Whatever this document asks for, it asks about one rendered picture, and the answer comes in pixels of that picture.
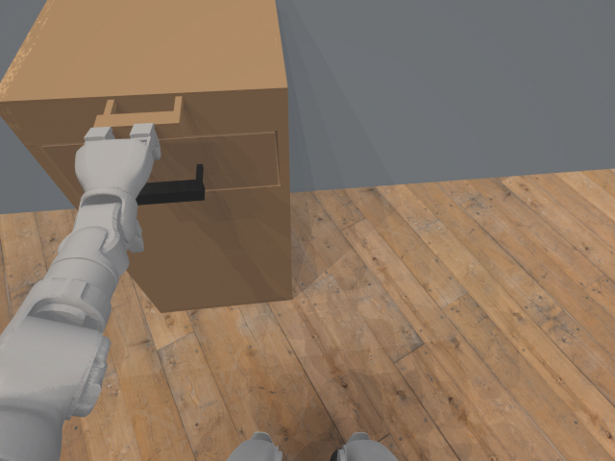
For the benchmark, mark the robot right thigh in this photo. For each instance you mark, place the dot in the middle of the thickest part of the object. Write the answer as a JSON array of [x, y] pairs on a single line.
[[365, 450]]

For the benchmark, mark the robot left hand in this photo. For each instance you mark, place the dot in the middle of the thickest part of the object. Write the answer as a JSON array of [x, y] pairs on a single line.
[[124, 164]]

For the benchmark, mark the handle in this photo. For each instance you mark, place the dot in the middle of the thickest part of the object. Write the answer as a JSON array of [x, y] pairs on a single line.
[[173, 192], [168, 124]]

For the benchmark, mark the robot left forearm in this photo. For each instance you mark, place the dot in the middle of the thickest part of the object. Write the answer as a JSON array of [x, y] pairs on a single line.
[[79, 284]]

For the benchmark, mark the left robot upper arm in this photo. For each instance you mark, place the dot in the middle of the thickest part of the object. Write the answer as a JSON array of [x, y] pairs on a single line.
[[49, 372]]

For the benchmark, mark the cabinet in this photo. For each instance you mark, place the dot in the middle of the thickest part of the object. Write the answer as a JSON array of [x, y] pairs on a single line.
[[220, 62]]

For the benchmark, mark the drawer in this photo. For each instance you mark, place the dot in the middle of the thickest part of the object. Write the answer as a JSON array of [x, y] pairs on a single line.
[[229, 159]]

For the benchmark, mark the robot left shin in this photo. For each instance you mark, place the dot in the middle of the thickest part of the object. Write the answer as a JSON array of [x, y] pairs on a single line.
[[262, 436]]

